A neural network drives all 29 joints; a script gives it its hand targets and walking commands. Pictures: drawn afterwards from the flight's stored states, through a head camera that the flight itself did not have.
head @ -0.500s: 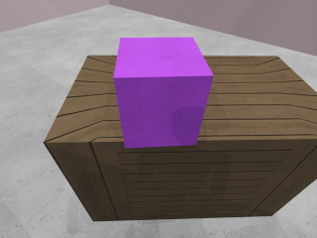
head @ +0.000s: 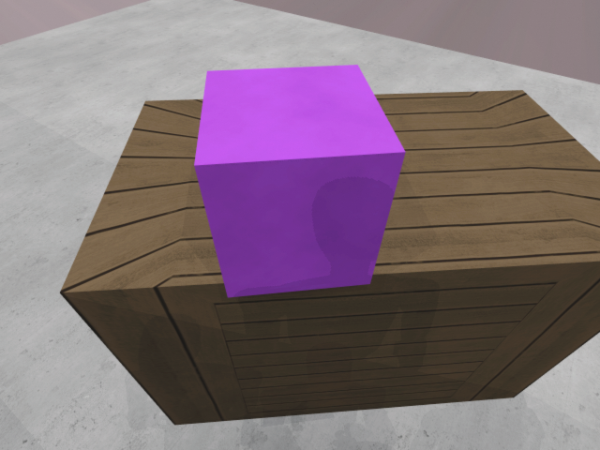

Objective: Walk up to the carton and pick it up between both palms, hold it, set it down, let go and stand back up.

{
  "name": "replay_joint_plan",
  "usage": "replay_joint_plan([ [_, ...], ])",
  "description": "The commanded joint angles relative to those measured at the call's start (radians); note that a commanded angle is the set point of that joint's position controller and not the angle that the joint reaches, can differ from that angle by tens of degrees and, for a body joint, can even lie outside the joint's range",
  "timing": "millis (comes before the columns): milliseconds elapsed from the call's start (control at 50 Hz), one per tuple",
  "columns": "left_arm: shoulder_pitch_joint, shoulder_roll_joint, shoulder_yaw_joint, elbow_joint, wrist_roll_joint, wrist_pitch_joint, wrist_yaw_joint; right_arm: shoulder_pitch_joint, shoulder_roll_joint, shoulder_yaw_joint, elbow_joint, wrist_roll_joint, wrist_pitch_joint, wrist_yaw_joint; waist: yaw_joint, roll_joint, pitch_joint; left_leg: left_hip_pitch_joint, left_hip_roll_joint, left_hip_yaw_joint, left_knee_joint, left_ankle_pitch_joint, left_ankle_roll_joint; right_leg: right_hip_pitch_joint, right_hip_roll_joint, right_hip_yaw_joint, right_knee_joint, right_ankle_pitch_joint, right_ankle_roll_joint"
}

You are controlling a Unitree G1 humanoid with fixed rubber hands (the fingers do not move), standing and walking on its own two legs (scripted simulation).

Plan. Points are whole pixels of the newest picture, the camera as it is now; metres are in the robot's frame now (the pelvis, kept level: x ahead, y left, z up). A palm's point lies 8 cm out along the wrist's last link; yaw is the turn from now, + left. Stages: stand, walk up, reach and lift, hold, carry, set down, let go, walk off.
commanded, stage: walk up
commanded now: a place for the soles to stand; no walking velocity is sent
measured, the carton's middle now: (292, 182) +0.49 +0.01 +0.11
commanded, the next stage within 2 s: reach and lift in 0.80 s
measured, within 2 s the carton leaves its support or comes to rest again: neither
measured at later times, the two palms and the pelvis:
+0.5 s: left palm out of the picture +0.10 +0.22 -0.12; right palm out of the picture +0.08 -0.22 -0.13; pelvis +0.02 +0.01 +0.00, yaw -1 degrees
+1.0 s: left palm (158, 424) +0.21 +0.21 -0.12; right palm out of the picture +0.16 -0.23 -0.13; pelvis -0.01 +0.00 -0.03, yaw -1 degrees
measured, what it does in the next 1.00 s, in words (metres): stands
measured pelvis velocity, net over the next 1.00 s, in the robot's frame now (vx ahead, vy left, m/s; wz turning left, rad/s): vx -0.01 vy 0.00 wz -0.02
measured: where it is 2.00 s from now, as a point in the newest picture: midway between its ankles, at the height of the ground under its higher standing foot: outside the picture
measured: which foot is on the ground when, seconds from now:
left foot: down 0.00-1.00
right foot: down 0.00-1.00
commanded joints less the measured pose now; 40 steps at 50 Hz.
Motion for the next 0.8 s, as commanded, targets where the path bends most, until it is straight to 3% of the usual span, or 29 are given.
replay_joint_plan([
  [0,0.027,0.097,0.023,-0.062,0.001,-0.013,0.009,0.029,-0.101,-0.023,-0.069,0.001,-0.014,-0.005,0.000,-0.008,0.006,0.073,0.122,-0.130,-0.092,0.251,0.045,-0.067,-0.057,0.059,-0.071,0.253,-0.037],
  [160,0.014,0.092,0.021,-0.050,0.003,-0.007,0.016,0.028,-0.116,-0.027,-0.059,0.003,-0.009,-0.009,-0.001,-0.007,0.000,0.118,0.134,-0.127,-0.084,0.334,0.049,-0.081,-0.051,0.043,-0.046,0.280,-0.029],
  [300,0.008,0.098,0.022,-0.041,0.000,-0.002,0.018,0.023,-0.119,-0.027,-0.054,0.003,-0.006,-0.011,0.001,-0.021,0.003,0.111,0.124,-0.110,-0.079,0.323,0.044,-0.064,-0.056,0.050,-0.048,0.297,-0.033],
  [460,-0.004,0.098,0.020,-0.030,0.002,0.003,0.021,0.022,-0.129,-0.027,-0.043,0.003,-0.001,-0.014,-0.002,0.001,0.012,0.129,0.130,-0.107,-0.085,0.329,0.048,-0.079,-0.050,0.045,-0.042,0.276,-0.030],
  [580,-0.004,0.101,0.018,-0.021,0.000,0.005,0.022,0.028,-0.133,-0.028,-0.033,0.003,0.001,-0.014,-0.001,-0.024,0.014,0.128,0.134,-0.105,-0.083,0.332,0.050,-0.069,-0.050,0.044,-0.039,0.279,-0.029],
  [660,0.001,0.104,0.018,-0.015,-0.001,0.005,0.024,0.029,-0.132,-0.026,-0.029,0.002,0.002,-0.014,0.000,-0.008,0.024,0.122,0.128,-0.096,-0.083,0.314,0.049,-0.070,-0.054,0.055,-0.050,0.283,-0.033],
  [700,-0.005,0.106,0.018,-0.013,-0.001,0.007,0.022,0.032,-0.132,-0.024,-0.026,0.002,0.003,-0.014,-0.001,-0.032,0.027,0.118,0.130,-0.099,-0.088,0.302,0.047,-0.065,-0.051,0.053,-0.052,0.278,-0.035],
  [780,0.000,0.108,0.018,-0.008,-0.003,0.007,0.024,0.037,-0.132,-0.024,-0.019,0.002,0.002,-0.014,-0.001,-0.013,0.030,0.119,0.125,-0.091,-0.086,0.302,0.044,-0.062,-0.056,0.058,-0.054,0.282,-0.035],
])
